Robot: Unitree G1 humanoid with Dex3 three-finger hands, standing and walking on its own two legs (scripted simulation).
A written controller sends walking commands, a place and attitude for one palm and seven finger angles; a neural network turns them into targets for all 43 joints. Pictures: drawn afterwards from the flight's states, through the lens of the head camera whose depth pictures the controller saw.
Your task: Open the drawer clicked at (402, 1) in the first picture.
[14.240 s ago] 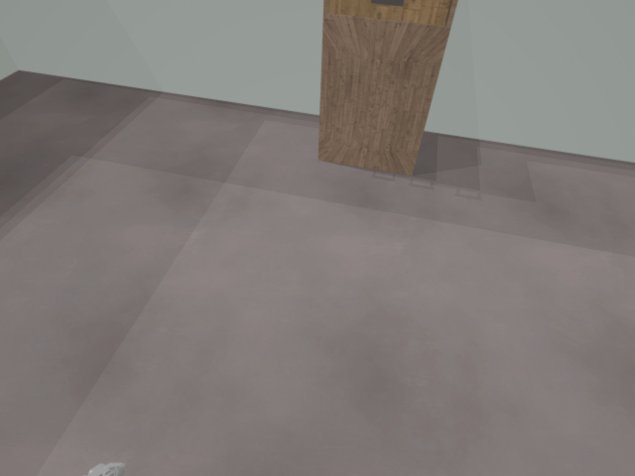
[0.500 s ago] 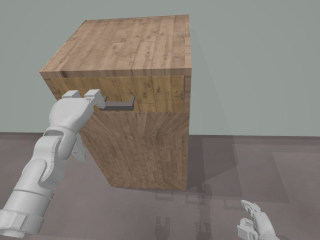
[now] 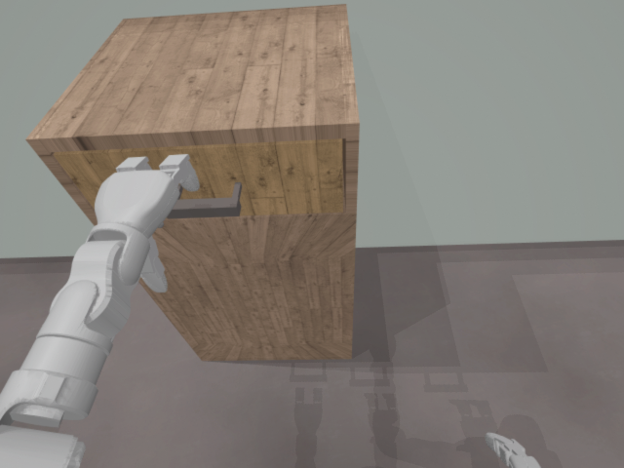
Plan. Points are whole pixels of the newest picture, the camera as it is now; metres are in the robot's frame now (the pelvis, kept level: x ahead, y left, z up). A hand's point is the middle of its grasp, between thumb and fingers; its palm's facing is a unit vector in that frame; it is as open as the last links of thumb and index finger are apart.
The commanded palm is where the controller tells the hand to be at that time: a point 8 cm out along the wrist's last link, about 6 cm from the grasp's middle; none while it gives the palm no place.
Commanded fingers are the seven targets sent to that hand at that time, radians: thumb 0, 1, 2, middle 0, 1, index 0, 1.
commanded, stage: move the hooked fingers above the handle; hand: left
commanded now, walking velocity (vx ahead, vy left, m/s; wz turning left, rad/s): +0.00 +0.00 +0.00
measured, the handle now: (205, 198) +0.50 +0.23 +0.04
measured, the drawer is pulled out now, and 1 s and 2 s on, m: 0.00 0.00 0.00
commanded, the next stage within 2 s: lower the fingers behind the handle in 1.40 s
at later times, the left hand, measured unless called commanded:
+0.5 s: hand (172, 207) +0.43 +0.24 +0.09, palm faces -0.02 -0.03 -1.00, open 13.8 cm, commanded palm +0.41 +0.25 +0.16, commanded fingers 0.00 -0.50 0.30 -0.30 -1.20 -0.30 -1.20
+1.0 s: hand (186, 196) +0.45 +0.23 +0.09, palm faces -0.01 +0.00 -1.00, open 13.8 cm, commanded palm +0.43 +0.24 +0.15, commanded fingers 0.00 -0.50 0.30 -0.30 -1.20 -0.30 -1.20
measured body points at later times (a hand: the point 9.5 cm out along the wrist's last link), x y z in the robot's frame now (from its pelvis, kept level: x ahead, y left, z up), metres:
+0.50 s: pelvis +0.01 +0.01 -0.01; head +0.05 -0.01 +0.44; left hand +0.42 +0.24 +0.15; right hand +0.14 -0.24 -0.14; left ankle -0.02 +0.11 -0.74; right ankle -0.02 -0.11 -0.74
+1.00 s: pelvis +0.01 +0.00 -0.01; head +0.05 -0.03 +0.44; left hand +0.45 +0.23 +0.15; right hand +0.07 -0.27 -0.15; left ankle -0.02 +0.11 -0.74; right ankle -0.02 -0.11 -0.74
